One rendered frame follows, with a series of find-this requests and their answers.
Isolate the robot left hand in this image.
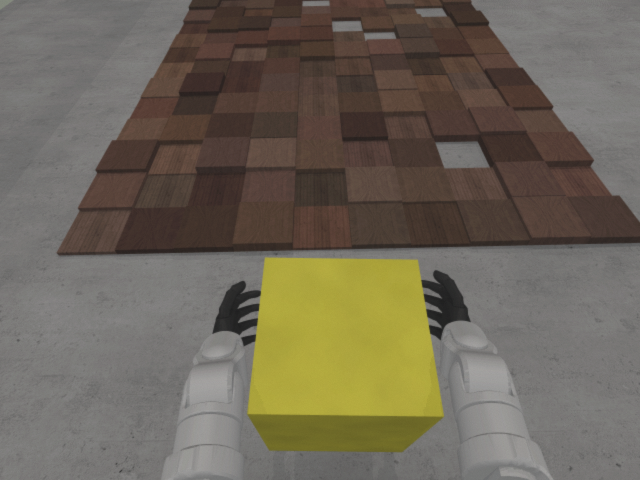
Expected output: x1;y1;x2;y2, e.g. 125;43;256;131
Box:
212;281;261;346

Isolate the robot right hand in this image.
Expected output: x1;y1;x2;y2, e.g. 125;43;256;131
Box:
421;270;471;340

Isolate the carton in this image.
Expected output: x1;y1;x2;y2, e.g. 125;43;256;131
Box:
247;258;444;452

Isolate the right robot forearm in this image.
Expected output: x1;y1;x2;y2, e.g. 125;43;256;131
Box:
439;321;554;480

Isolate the left robot forearm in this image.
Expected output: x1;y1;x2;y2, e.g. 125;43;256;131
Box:
161;331;248;480

